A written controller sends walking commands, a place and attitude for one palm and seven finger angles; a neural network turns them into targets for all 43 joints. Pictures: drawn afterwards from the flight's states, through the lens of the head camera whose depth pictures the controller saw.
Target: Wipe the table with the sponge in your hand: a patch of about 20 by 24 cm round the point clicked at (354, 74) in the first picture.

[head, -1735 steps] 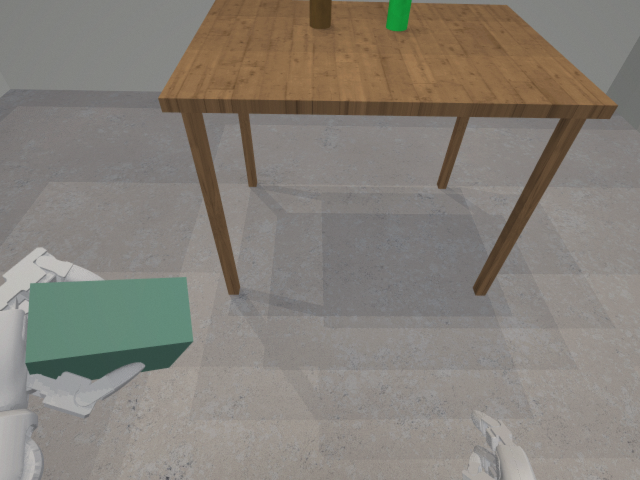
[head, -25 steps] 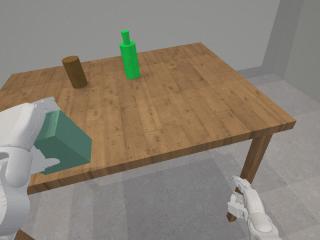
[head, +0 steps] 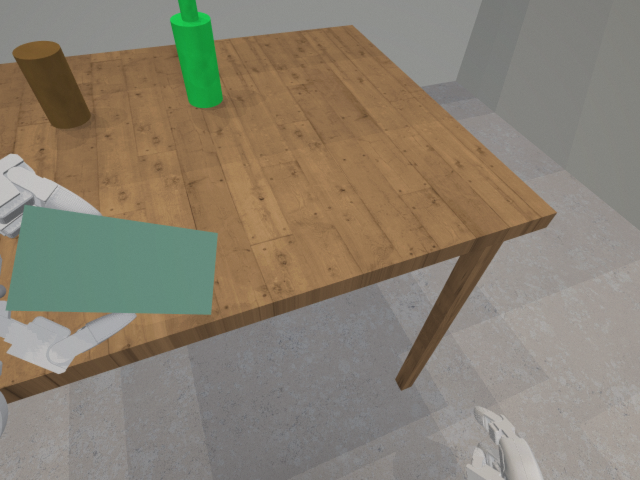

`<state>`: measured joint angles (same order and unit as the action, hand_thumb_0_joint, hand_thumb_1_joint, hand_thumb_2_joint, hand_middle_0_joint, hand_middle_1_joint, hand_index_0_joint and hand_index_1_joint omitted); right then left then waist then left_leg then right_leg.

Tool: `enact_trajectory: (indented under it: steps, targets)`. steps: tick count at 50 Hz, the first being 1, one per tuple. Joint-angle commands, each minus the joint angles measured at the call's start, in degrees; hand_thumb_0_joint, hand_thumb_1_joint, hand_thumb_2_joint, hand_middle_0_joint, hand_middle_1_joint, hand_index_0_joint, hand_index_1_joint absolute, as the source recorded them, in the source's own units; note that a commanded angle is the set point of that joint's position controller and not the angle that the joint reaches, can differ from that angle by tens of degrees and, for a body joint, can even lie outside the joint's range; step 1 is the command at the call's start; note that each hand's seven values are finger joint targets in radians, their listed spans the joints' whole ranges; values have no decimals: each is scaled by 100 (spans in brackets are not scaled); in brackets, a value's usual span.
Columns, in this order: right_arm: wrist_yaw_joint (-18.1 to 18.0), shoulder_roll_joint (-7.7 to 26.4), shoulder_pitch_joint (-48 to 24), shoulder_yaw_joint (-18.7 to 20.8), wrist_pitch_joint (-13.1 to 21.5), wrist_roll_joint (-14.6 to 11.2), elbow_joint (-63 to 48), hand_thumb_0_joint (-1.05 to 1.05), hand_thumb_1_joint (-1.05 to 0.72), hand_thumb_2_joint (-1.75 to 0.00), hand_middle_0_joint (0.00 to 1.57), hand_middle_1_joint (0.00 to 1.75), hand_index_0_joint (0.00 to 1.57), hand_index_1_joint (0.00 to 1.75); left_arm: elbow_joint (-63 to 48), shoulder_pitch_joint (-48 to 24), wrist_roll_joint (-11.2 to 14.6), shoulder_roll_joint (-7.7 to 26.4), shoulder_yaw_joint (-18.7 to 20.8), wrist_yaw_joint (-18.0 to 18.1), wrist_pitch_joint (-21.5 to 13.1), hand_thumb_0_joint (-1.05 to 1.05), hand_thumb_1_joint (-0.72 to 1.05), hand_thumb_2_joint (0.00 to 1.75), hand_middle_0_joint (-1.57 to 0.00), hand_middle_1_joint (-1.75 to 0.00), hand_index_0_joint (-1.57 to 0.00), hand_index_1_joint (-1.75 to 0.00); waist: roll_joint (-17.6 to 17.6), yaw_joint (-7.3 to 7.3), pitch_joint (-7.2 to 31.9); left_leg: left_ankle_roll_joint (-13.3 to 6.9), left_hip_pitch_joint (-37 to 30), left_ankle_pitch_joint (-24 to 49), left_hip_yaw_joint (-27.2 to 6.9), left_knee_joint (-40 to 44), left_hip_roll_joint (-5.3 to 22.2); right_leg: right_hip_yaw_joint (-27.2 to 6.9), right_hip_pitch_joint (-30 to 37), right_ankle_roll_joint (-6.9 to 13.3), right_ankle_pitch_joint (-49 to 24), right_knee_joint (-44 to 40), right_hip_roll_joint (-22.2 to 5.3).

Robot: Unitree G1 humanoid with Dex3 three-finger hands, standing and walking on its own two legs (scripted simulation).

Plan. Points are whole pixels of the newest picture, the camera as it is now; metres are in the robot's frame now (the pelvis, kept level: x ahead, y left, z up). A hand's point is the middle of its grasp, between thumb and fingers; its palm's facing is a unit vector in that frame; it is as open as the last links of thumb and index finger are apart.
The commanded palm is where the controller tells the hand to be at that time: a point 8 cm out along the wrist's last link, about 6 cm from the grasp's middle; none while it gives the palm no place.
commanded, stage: step back with the hand held close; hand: left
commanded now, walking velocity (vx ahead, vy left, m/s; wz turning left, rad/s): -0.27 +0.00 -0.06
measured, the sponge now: (141, 273) +0.24 +0.17 +0.21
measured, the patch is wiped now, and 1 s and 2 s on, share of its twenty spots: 1.00 1.00 1.00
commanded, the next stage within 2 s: stop stepping back and stand still in 1.20 s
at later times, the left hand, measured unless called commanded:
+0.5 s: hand out of the picture +0.16 +0.24 +0.27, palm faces +0.48 -0.77 -0.43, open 10.3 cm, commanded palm +0.11 +0.29 +0.28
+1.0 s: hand out of the picture +0.11 +0.23 +0.26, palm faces +0.42 -0.83 -0.37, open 10.3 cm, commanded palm +0.04 +0.28 +0.28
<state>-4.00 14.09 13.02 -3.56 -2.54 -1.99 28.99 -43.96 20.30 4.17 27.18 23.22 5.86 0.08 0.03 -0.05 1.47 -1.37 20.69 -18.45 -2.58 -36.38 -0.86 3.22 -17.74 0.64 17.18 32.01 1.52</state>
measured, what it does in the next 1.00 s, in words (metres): walks backwards: right foot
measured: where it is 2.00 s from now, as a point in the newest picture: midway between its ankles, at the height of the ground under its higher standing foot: outside the picture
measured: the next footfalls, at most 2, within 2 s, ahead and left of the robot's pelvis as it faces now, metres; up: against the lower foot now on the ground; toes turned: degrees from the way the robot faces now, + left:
right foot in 0.94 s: -0.10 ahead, -0.13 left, +0.00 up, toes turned +0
left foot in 1.14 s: -0.11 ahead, +0.13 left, +0.00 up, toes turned +1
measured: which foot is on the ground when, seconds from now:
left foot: down 0.00-0.96, up 0.98-1.00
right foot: down 0.00-0.70, up 0.72-0.92, down 0.94-1.00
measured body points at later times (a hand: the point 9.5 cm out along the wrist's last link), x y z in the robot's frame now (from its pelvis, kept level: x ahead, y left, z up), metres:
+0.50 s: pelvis -0.05 +0.01 +0.00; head -0.03 +0.02 +0.45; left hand +0.13 +0.28 +0.29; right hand +0.14 -0.23 -0.07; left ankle +0.00 +0.10 -0.73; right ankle -0.01 -0.11 -0.73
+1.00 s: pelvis -0.13 +0.01 +0.00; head -0.10 +0.02 +0.45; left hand +0.08 +0.27 +0.28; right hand +0.04 -0.22 -0.09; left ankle -0.03 +0.10 -0.72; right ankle -0.14 -0.13 -0.73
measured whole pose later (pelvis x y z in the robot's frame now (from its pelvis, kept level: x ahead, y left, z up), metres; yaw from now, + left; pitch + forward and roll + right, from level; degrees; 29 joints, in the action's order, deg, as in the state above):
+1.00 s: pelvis -0.13 +0.01 +0.00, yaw -2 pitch +2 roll -5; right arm -2.2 10.9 9.6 -2.0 1.9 -1.6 34.8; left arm -40.1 15.3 3.8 25.7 27.0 7.1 -9.5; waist 3.2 0.0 -0.3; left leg 0.6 32.1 -14.5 -1.6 -41.6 2.8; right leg -0.8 -15.4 -0.7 14.6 28.0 4.0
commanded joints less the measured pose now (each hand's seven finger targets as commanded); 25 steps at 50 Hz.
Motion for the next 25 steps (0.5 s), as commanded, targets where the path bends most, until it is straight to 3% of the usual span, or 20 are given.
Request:
enact_trajectory:
  steps: [1, 3, 5, 9, 11, 14, 15, 18, 22, 24, 25]
  targets:
    - [43, 690, -556, 457, 369, 77, -750, 0, -90, -90, 20, 30, 20, 30, -938, -483, 57, 1277, 1380, 364, -760, 0, 10, 130, -120, -160, -120, -160, 1316, 94, 1277, -177, -1150, 4619, -1195, 807, 1078, -276, 116, 33, -523, 114, -166]
    - [72, 720, -596, 525, 413, 88, -652, 0, -90, -90, 20, 30, 20, 30, -618, -506, 21, 1278, 1437, 341, -840, 0, 10, 130, -120, -160, -120, -160, 1085, 65, 1271, -150, -1146, 4597, -1166, 723, 1110, -330, 253, 37, -649, -275, -170]
    - [73, 729, -682, 557, 445, 34, -625, 0, -90, -90, 20, 30, 20, 30, -391, -251, 44, 1137, 1362, 302, -872, 0, 10, 130, -120, -160, -120, -160, 655, 28, 1239, -92, -847, 4044, -1090, 713, 1044, -344, 612, 65, -1393, -407, -276]
    - [80, 702, -701, 607, 428, -28, -640, 0, -90, -90, 20, 30, 20, 30, -625, 161, 72, 1186, 1407, 307, -984, 0, 10, 130, -120, -160, -120, -160, 111, -39, 1294, -48, -58, 2325, -727, 391, 912, -703, 860, 171, -2591, -398, -838]
    - [65, 648, -677, 607, 436, -24, -610, 0, -90, -90, 20, 30, 20, 30, -886, 347, 78, 1269, 1495, 357, -1068, 0, 10, 130, -120, -160, -120, -160, 107, -67, 1465, -37, -37, 2074, -628, 375, 874, -762, 846, 193, -2821, -289, -978]
    - [41, 642, -709, 611, 505, 4, -609, 0, -90, -90, 20, 30, 20, 30, -1177, 322, 99, 1388, 1633, 402, -1149, 0, 10, 130, -120, -160, -120, -160, 290, -57, 1362, -51, 131, 1560, -703, 503, 880, -779, 565, 161, -2360, -221, -919]
    - [7, 672, -730, 640, 526, 17, -624, 0, -90, -90, 20, 30, 20, 30, -1348, 212, 85, 1530, 1756, 438, -1179, 0, 10, 130, -120, -160, -120, -160, 528, -35, 1391, -65, 71, 1512, -753, 653, 906, -719, 504, 138, -2149, -131, -833]
    - [-36, 661, -694, 642, 602, 50, -597, 0, -90, -90, 20, 30, 20, 30, -1030, -56, 87, 1342, 1666, 446, -1187, 0, 10, 130, -120, -160, -120, -160, 825, -30, 1186, -149, 390, 811, -931, 1050, 1024, -534, 431, 19, -1179, 24, -451]
    - [-86, 696, -644, 656, 638, 15, -553, 0, -90, -90, 20, 30, 20, 30, -350, -771, 54, 1103, 1359, 412, -1109, 0, 10, 130, -120, -160, -120, -160, 546, -109, 782, -147, 672, -552, -868, 1016, 929, -685, 172, 54, -711, -278, -453]
    - [-82, 689, -665, 647, 630, -4, -555, 0, -90, -90, 20, 30, 20, 30, -94, -1069, 26, 1019, 1156, 379, -1074, 0, 10, 130, -120, -160, -120, -160, 129, -137, 542, -103, 716, -1093, -714, 608, 735, -999, -221, 157, -198, -760, -725]
    - [-95, 698, -684, 646, 628, -7, -540, 0, -90, -90, 20, 30, 20, 30, -125, -1221, 11, 995, 1045, 368, -1068, 0, 10, 130, -120, -160, -120, -160, 91, -163, 489, -69, 452, -1011, -645, 349, 664, -1172, -570, 237, 29, -967, -896]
